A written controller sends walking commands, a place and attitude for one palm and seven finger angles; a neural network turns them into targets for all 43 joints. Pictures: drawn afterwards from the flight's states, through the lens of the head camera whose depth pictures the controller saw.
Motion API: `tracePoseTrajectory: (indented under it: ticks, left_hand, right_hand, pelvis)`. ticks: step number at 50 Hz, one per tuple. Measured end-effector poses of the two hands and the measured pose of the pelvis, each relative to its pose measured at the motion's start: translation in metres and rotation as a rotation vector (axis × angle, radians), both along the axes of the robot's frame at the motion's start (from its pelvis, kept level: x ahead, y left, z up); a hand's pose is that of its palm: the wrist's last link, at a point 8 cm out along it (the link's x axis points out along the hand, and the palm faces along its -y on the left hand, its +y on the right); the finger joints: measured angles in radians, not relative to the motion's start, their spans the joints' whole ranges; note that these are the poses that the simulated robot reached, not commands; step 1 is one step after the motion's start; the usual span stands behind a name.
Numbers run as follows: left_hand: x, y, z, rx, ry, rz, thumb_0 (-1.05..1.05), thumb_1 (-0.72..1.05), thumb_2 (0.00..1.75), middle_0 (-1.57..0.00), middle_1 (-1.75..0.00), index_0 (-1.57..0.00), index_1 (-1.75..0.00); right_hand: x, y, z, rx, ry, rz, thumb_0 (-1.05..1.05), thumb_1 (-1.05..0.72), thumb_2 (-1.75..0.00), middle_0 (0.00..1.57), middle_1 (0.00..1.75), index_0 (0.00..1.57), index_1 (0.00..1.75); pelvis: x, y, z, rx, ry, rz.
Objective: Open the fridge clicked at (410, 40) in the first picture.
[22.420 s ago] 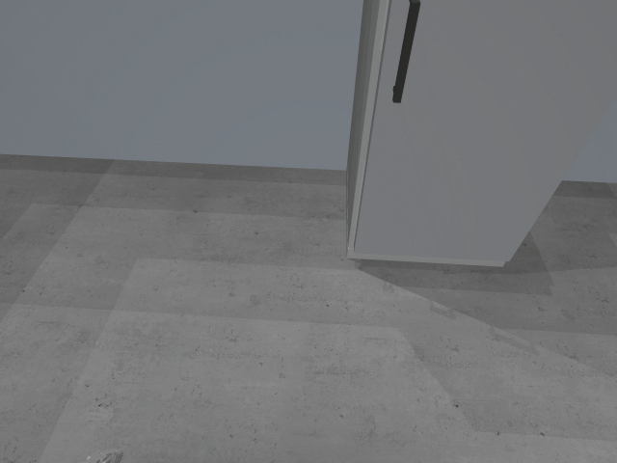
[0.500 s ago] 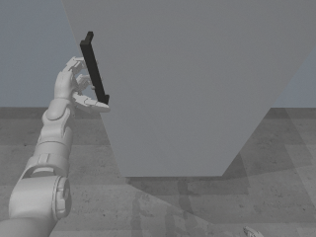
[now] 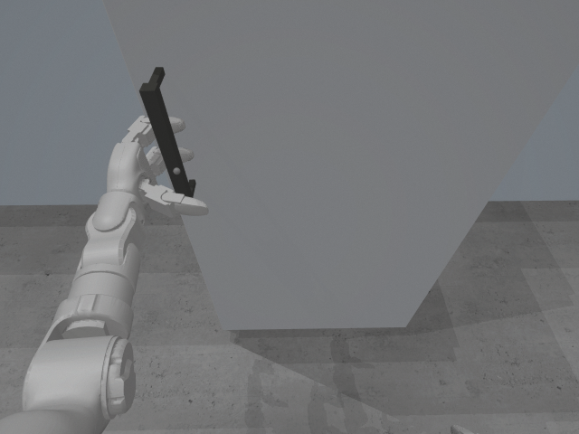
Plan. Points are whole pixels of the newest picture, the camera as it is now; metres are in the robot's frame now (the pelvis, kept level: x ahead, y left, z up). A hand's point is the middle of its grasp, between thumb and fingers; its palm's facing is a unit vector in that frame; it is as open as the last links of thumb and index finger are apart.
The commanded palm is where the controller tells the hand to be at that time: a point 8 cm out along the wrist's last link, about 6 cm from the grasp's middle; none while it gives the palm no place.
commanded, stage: slide the fingers in behind the handle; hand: left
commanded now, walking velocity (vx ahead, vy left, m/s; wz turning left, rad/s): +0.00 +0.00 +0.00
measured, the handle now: (174, 147) +0.50 +0.18 +0.13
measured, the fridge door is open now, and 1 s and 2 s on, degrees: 0 0 0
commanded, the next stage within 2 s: grip the handle and tug to test in 0.54 s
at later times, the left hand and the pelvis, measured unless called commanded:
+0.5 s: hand (182, 170) +0.44 +0.15 +0.14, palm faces +0.02 -1.00 +0.00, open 14.0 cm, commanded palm +0.41 +0.21 +0.14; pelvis +0.00 +0.00 +0.00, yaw +0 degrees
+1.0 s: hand (182, 170) +0.44 +0.15 +0.14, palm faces +0.02 -1.00 +0.00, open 10.9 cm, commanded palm +0.41 +0.21 +0.14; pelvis -0.01 +0.00 +0.00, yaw +0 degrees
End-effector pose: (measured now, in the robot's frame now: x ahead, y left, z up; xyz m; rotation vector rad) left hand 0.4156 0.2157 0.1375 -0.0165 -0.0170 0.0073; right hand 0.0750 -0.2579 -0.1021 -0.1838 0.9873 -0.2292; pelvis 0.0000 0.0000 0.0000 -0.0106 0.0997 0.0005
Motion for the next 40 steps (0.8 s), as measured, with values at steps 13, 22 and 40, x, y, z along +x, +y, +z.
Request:
tracePoseTrajectory:
  ticks: [13, 22, 40]
  left_hand:
    - [-0.002, -0.007, 0.002, 0.017, -0.008, 0.003, -0.02, -0.50, 0.30, -0.30, -1.20, -0.30, -1.20]
    - [0.001, -0.008, 0.001, 0.012, 0.000, 0.010, -0.02, -0.50, 0.30, -0.30, -1.20, -0.30, -1.20]
    - [-0.003, -0.005, 0.001, 0.017, -0.006, 0.008, -0.02, -0.42, 0.34, -0.31, -1.21, -0.31, -1.21]
  right_hand:
    - [0.002, 0.002, -0.001, 0.008, -0.012, 0.013, 0.00, -0.91, -0.90, 0.20, 0.30, 0.20, 0.30]
    - [-0.006, 0.002, -0.002, 0.008, 0.001, 0.005, 0.00, -0.91, -0.90, 0.20, 0.30, 0.20, 0.30]
    - [-0.007, 0.002, -0.001, 0.003, 0.005, -0.004, 0.01, -0.91, -0.90, 0.20, 0.30, 0.20, 0.30]
  pelvis:
    - [-0.004, -0.001, 0.000, 0.000, -0.005, 0.004]
    - [-0.005, -0.001, 0.000, 0.001, -0.004, 0.000]
    - [-0.004, 0.001, 0.001, 0.000, -0.008, -0.001]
